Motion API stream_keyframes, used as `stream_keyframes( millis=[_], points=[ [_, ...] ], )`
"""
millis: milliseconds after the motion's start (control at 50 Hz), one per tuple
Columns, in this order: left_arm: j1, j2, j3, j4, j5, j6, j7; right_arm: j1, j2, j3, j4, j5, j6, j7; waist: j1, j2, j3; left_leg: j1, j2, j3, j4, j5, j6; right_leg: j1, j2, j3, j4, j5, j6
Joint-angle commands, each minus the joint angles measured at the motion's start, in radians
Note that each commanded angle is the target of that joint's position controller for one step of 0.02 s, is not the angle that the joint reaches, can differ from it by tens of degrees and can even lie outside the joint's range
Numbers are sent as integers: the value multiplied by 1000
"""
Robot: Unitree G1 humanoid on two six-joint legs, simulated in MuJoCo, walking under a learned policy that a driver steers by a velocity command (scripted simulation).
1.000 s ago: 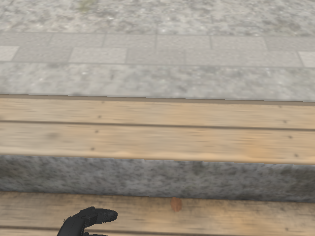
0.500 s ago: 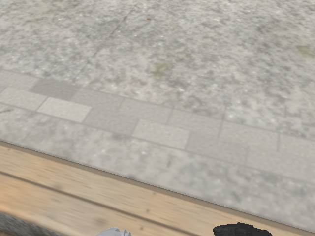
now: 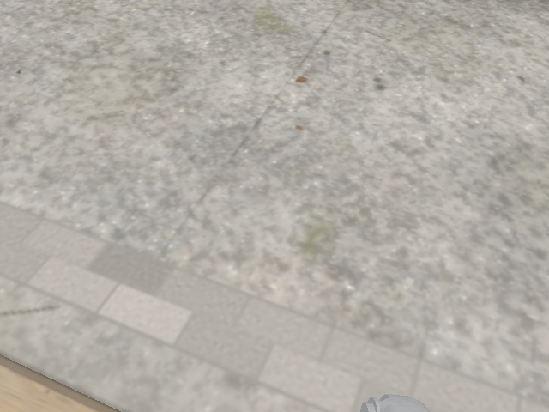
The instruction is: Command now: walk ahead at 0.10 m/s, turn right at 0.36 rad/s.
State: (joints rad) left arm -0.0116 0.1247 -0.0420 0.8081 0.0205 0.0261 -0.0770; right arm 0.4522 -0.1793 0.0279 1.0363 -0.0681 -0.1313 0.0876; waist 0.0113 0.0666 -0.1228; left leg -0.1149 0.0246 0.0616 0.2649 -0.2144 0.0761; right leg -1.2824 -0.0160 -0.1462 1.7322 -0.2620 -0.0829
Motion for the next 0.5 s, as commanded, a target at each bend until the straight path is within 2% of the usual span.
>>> stream_keyframes(
  millis=[20,40,60,80,100,120,140,160,180,200,220,240,260,280,300,320,340,360,380,400,420,440,460,500],
  points=[
    [-36,90,24,-104,2,14,-20,6,-274,-63,-53,53,-16,7,81,109,-10,115,275,-11,32,1582,85,269,61,-62,-310,-168,3],
    [-25,81,16,-105,3,1,-9,-17,-275,-72,-65,70,-11,5,77,95,-21,249,291,-20,92,1660,76,246,60,-24,-470,-128,-28],
    [26,124,20,-90,-14,-11,8,5,-302,-90,-83,40,-8,4,38,60,-115,282,264,13,194,1833,62,318,71,98,-450,90,-94],
    [116,160,27,-59,-6,-14,18,-32,-281,-102,-123,16,1,-9,28,-12,-228,173,229,-10,287,1739,80,500,72,232,-530,170,-145],
    [217,203,43,-36,-5,-10,39,-103,-268,-109,-186,8,13,-11,57,-120,-277,-14,179,-56,396,1556,94,702,71,408,-712,3,-171],
    [325,242,70,3,43,-20,62,-250,-178,-96,-221,-5,39,-1,151,-367,-233,-321,-9,-87,858,343,40,841,-10,710,-1054,-63,-243],
    [298,270,79,-58,75,-29,56,-203,-181,-106,-219,19,58,12,152,-383,-238,-578,-142,-337,1377,95,22,863,-75,1003,-1218,-281,-273],
    [309,261,87,15,77,-46,52,-193,-135,-96,-202,39,63,9,113,-242,-118,-739,-183,-485,1490,150,42,861,-43,928,-1211,-450,-185],
    [234,224,88,55,49,-69,43,-242,-106,-75,-235,41,56,-10,36,-106,31,-844,-166,-420,1461,158,41,816,-34,807,-1197,-460,-134],
    [177,180,71,63,16,-98,38,-275,-114,-62,-245,29,58,-27,-16,-12,41,-859,-110,-361,1428,140,26,774,-22,738,-1189,-372,-110],
    [117,128,54,66,-5,-121,37,-293,-108,-52,-247,12,61,-53,-62,0,9,-841,-69,-324,1396,104,14,743,10,661,-1160,-227,-110],
    [172,-11,12,32,2,-90,58,-317,-12,-5,-347,12,61,-47,-59,-64,24,-726,-80,-167,1614,16,-11,743,29,719,-1218,-117,-111],
    [169,-15,6,36,13,-83,66,-280,-5,-1,-342,34,60,-33,-98,-42,28,-783,-69,-185,1681,10,-14,766,27,678,-1210,-68,-101],
    [178,35,17,12,12,-82,74,-258,-14,-1,-353,45,59,-34,-102,-35,50,-807,-62,-184,1684,2,-21,776,26,659,-1214,12,-90],
    [180,86,31,-14,8,-85,78,-259,-29,-2,-357,49,57,-44,-97,-18,66,-825,-53,-172,1642,-5,-32,787,28,624,-1217,87,-80],
    [183,135,47,-32,-6,-81,82,-281,-24,6,-382,36,51,-63,-92,8,70,-834,-26,-169,1503,18,-46,797,53,569,-1204,171,-54],
    [189,153,56,-51,-15,-78,88,-291,-42,3,-395,32,50,-81,-88,20,46,-781,-11,-161,1381,49,-54,816,65,533,-1204,193,-32],
    [215,148,60,-62,-16,-72,98,-324,-50,2,-420,32,50,-97,-70,-26,32,-778,-8,-146,1299,74,-61,848,75,541,-1217,179,-24],
    [196,150,72,-108,-15,-50,117,-384,-45,6,-456,33,61,-121,-53,-122,34,-774,-35,-97,1168,8,-75,893,77,556,-1282,204,-2],
    [220,143,74,-136,-4,-31,132,-406,-55,3,-476,37,68,-137,-34,-163,15,-750,-46,-95,1084,6,-93,934,70,585,-1312,188,7],
    [182,143,78,-189,5,-30,134,-395,-71,-11,-465,55,72,-145,-29,-166,-36,-698,-35,-113,1005,56,-102,972,37,600,-1333,144,13],
    [162,175,92,-223,-7,-22,137,-386,-83,-18,-460,62,80,-157,-24,-191,-27,-673,-31,-123,907,44,-109,978,26,616,-1359,61,18],
    [164,187,96,-247,2,-25,140,-380,-93,-27,-456,64,81,-164,-6,-199,-31,-679,-20,-146,920,79,-116,991,-10,664,-1357,10,-8],
    [179,174,96,-277,1,-17,137,-386,-88,-36,-461,77,84,-171,15,-193,7,-700,-23,-168,857,29,-129,1020,-37,706,-1352,-66,-49]
  ],
)
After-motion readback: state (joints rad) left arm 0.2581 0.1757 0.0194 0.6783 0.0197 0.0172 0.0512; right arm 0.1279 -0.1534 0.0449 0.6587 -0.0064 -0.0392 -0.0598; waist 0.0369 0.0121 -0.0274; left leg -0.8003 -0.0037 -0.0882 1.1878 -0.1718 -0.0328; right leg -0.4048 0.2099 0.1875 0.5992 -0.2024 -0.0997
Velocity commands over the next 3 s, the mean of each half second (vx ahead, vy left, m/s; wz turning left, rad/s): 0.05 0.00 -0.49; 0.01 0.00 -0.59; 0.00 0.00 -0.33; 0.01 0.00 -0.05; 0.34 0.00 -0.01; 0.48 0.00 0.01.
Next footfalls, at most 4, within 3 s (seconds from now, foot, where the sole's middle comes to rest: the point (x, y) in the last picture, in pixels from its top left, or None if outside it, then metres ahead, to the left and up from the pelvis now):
0.04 right None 0.18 -0.09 -0.59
0.70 left None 0.31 0.06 -0.59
1.12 right None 0.16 -0.14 -0.59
1.48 left None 0.34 0.06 -0.59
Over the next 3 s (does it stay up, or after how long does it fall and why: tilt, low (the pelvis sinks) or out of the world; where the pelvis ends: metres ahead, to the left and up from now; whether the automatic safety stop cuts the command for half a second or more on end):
stays up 0.57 -0.35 0.16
